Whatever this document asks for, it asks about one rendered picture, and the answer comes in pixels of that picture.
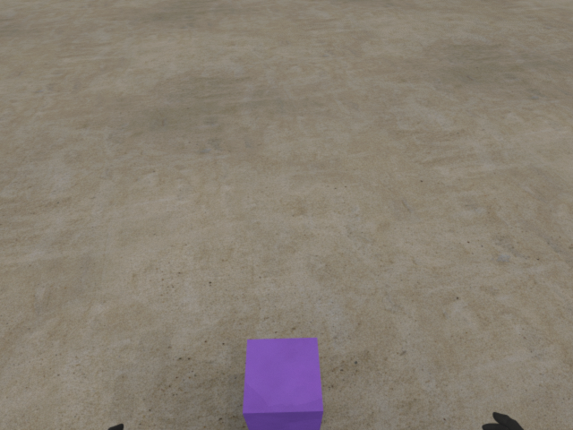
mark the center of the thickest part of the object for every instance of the carton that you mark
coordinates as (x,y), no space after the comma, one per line
(282,385)

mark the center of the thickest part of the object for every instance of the right robot hand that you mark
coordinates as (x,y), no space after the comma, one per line
(505,423)

